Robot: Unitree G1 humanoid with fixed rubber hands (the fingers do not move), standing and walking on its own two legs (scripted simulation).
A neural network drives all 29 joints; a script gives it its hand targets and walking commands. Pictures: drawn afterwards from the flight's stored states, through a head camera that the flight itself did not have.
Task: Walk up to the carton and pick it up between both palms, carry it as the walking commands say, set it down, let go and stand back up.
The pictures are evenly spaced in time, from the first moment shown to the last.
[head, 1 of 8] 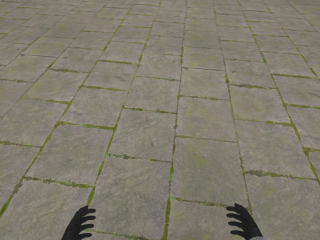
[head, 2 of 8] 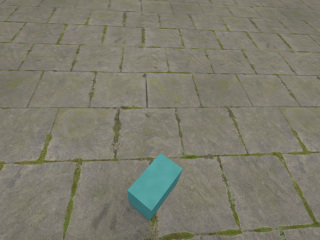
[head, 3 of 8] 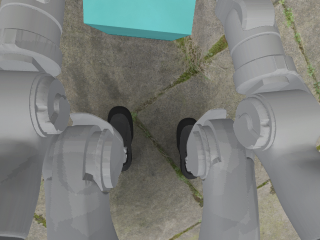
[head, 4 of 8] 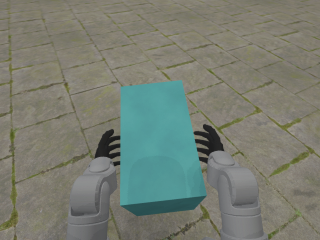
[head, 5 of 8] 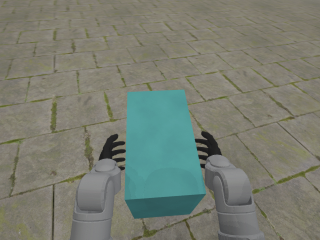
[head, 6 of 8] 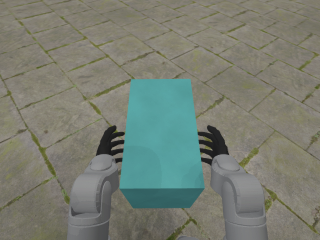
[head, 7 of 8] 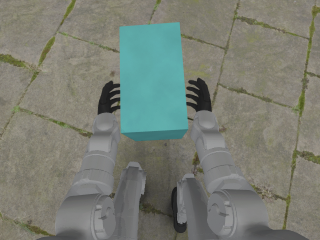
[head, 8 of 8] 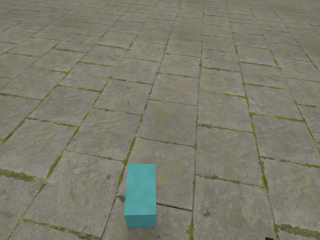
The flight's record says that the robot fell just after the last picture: no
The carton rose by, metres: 0.70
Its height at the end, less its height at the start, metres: +0.00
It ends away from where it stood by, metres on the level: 2.94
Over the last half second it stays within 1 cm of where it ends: yes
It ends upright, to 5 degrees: yes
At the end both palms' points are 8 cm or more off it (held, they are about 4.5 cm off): yes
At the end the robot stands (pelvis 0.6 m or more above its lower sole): yes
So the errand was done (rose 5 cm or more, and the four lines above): yes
